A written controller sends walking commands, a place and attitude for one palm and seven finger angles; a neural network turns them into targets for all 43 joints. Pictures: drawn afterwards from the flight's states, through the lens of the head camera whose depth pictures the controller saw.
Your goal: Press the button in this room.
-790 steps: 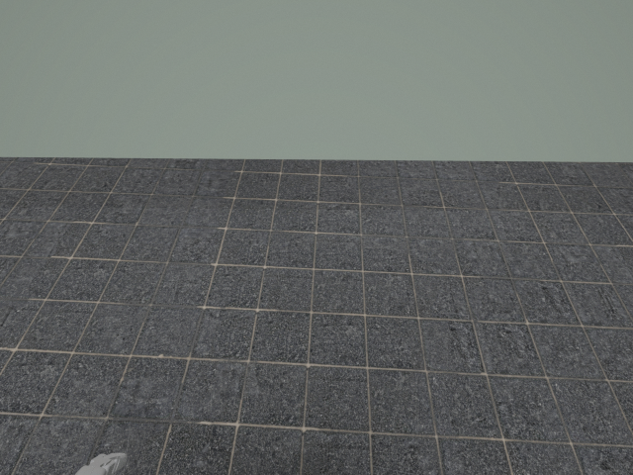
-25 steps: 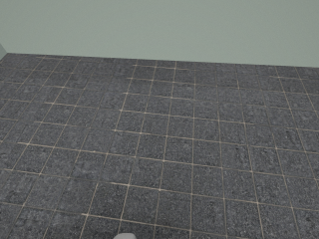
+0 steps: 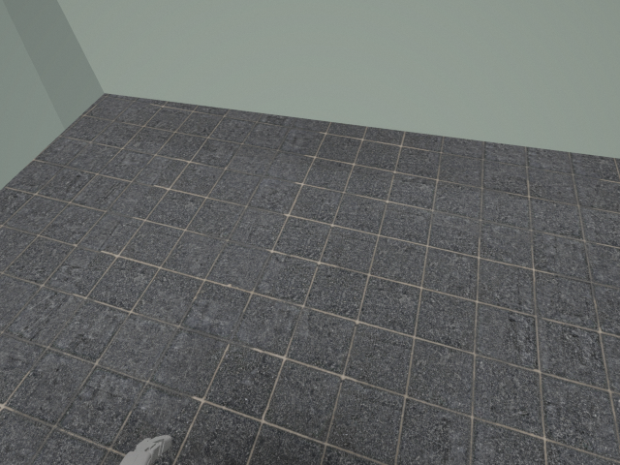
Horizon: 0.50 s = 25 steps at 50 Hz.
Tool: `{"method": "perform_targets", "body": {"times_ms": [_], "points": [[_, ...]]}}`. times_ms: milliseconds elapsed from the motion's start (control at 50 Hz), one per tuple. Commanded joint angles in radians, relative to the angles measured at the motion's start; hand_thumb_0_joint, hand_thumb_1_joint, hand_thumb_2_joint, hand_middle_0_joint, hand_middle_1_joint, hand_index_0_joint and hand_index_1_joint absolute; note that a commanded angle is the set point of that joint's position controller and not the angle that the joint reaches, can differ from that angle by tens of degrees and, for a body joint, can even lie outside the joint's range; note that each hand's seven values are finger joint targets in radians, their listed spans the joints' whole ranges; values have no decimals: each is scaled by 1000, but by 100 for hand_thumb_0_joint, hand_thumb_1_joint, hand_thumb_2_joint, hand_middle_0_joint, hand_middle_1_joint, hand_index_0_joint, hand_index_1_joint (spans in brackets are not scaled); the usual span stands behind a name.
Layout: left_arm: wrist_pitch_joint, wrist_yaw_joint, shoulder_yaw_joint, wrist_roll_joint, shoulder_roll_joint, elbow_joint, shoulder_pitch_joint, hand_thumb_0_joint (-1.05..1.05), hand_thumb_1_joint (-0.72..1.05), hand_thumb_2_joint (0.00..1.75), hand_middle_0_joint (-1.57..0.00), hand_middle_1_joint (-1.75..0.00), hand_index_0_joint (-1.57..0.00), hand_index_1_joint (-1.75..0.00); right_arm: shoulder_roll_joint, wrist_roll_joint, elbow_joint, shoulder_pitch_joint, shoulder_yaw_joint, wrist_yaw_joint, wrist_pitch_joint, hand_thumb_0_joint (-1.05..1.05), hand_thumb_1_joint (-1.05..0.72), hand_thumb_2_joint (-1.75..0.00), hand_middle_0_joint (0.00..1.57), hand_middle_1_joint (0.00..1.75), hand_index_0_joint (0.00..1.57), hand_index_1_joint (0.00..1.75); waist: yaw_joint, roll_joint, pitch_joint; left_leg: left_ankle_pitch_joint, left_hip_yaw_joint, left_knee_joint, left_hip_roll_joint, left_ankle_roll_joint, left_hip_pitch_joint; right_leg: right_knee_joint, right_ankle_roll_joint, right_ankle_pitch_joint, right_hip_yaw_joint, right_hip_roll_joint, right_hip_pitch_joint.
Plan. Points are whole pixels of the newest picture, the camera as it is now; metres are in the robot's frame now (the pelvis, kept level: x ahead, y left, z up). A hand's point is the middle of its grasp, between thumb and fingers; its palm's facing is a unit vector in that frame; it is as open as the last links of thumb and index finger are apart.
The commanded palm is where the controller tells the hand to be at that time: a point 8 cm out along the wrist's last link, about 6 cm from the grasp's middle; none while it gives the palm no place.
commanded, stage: turn or walk to find it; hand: left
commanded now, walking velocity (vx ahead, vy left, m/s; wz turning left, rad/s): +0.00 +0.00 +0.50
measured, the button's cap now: out of the picture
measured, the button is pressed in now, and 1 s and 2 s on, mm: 0 0 0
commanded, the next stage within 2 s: none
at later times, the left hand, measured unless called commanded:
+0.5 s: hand out of the picture -0.05 +0.25 -0.18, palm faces +0.30 -0.92 -0.24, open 7.4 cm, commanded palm none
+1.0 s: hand out of the picture -0.02 +0.21 -0.14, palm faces +0.47 -0.84 -0.28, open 7.3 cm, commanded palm none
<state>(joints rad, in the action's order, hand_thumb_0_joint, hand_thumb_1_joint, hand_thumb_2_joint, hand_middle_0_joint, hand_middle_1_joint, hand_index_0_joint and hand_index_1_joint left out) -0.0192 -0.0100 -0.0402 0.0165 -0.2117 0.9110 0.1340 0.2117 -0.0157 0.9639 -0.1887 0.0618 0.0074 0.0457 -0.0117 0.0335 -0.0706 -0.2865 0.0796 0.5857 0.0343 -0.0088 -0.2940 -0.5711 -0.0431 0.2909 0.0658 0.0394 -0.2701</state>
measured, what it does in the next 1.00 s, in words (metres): steps on the spot, turning left: left foot, then right foot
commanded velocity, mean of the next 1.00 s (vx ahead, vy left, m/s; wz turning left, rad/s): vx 0.00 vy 0.00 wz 0.50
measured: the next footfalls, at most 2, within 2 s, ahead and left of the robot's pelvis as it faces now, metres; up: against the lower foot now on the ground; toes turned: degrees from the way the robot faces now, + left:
left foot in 0.42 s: -0.01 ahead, +0.14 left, +0.00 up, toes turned +19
right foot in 0.88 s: +0.07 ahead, -0.09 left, +0.00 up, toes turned +22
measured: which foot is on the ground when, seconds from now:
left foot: down 0.00-0.00, up 0.02-0.40, down 0.42-0.88, up 0.90-1.00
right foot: down 0.00-0.42, up 0.44-0.86, down 0.88-1.00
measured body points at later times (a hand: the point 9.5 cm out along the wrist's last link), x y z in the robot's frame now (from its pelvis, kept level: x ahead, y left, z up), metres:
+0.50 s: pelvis -0.02 +0.03 +0.00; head +0.01 +0.07 +0.44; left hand -0.07 +0.29 -0.16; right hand +0.14 -0.19 -0.13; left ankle -0.05 +0.13 -0.73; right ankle -0.01 -0.11 -0.69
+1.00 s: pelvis -0.02 -0.01 +0.01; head +0.02 -0.02 +0.45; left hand -0.04 +0.26 -0.12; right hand +0.14 -0.21 -0.16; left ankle -0.09 +0.11 -0.66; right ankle +0.03 -0.10 -0.73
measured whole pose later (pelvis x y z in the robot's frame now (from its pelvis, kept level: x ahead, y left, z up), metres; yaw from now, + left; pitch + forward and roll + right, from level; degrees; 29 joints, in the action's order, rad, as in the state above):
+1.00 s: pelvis -0.02 -0.01 +0.01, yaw +30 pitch -1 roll +1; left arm -0.02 -0.02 -0.03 0.02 -0.17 0.88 0.16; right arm 0.25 -0.02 0.96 -0.22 0.09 0.02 0.08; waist -0.03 0.06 -0.08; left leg -0.43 0.05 1.08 0.04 -0.03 -0.49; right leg -0.56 0.01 0.31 0.12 0.07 -0.24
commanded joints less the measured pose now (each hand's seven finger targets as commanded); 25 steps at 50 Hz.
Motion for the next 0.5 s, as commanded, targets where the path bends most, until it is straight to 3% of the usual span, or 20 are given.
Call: {"method": "perform_targets", "body": {"times_ms": [0,20,40,80,140,180,260,300,340,360,380,400,420,460,480], "points": [[28,-25,-63,4,-238,-49,133,0,90,90,-20,-30,-20,-30,121,-4,-103,32,42,-8,-3,0,-90,-90,20,30,20,30,62,-311,82,-298,28,472,-15,-8,-243,322,204,-163,-383,436,92],[25,-24,-55,2,-209,-61,85,0,90,90,-20,-30,-20,-30,123,-4,-89,33,48,-3,2,0,-90,-90,20,30,20,30,36,-234,32,-241,26,573,-26,-7,-254,321,199,-116,-329,388,44],[25,-22,-45,1,-175,-69,44,0,90,90,-20,-30,-20,-30,117,-6,-68,16,47,3,4,0,-90,-90,20,30,20,30,12,-174,14,-176,15,621,-42,-14,-260,296,175,-138,-231,333,37],[29,-23,-37,2,-141,-80,5,0,90,90,-20,-30,-20,-30,101,-5,-43,-37,43,11,9,0,-90,-90,20,30,20,30,-15,-170,33,-99,-19,648,-60,-33,-246,271,149,-196,-106,288,53],[34,-23,-37,7,-146,-61,67,0,90,90,-20,-30,-20,-30,96,-5,-47,-9,34,12,9,0,-90,-90,20,30,20,30,15,-205,52,-110,-52,573,-67,-54,-243,252,156,-294,-69,291,113],[33,-24,-45,10,-162,-42,109,0,90,90,-20,-30,-20,-30,88,-2,-56,30,29,11,6,0,-90,-90,20,30,20,30,37,-191,66,-154,-75,468,-74,-61,-231,226,170,-383,-55,313,173],[25,-19,-54,14,-205,-16,158,0,90,90,-20,-30,-20,-30,73,5,-67,77,14,10,-5,0,-90,-90,20,30,20,30,64,-221,96,-189,-133,274,-65,-54,-163,170,180,-508,-17,325,214],[20,-19,-62,15,-218,-12,154,0,90,90,-20,-30,-20,-30,73,9,-68,65,9,8,-14,0,-90,-90,20,30,20,30,59,-238,113,-175,-159,147,-65,-45,-107,124,174,-530,-3,336,221],[14,-15,-63,10,-222,-7,133,0,90,90,-20,-30,-20,-30,83,7,-57,16,11,6,-19,0,-90,-90,20,30,20,30,27,-228,127,-48,-188,-6,-53,-36,3,64,125,-469,46,316,169],[7,-12,-61,2,-214,-10,124,0,90,90,-20,-30,-20,-30,109,5,-51,-17,17,8,-24,0,-90,-90,20,30,20,30,2,-173,133,71,-178,-124,-64,-23,119,-2,80,-378,79,298,82],[0,-8,-59,-4,-174,-25,125,0,90,90,-20,-30,-20,-30,177,1,-52,-49,33,8,-34,0,-90,-90,20,30,20,30,-19,21,154,215,5,-212,-190,27,258,-170,23,-165,121,221,-85],[-4,-2,-39,-7,-105,-66,103,0,90,90,-20,-30,-20,-30,274,-4,-52,-100,56,4,-36,0,-90,-90,20,30,20,30,-45,293,137,543,284,-243,-424,152,326,-363,-43,341,132,102,-308],[-19,-13,-29,2,-112,-78,19,0,90,90,-20,-30,-20,-30,284,-3,-20,-154,61,-10,-35,0,-90,-90,20,30,20,30,-88,262,149,569,304,-254,-450,198,276,-486,-39,373,20,98,-309],[-16,-6,-38,-6,-119,-60,-21,0,90,90,-20,-30,-20,-30,234,-5,-35,-70,47,-24,-33,0,-90,-90,20,30,20,30,-50,181,93,510,229,-234,-366,204,209,-568,-35,251,-36,96,-332],[-12,1,-40,-3,-118,-43,9,0,90,90,-20,-30,-20,-30,208,-5,-51,-17,37,-25,-37,0,-90,-90,20,30,20,30,-18,132,94,496,171,-230,-330,183,196,-570,-38,189,-37,93,-314]]}}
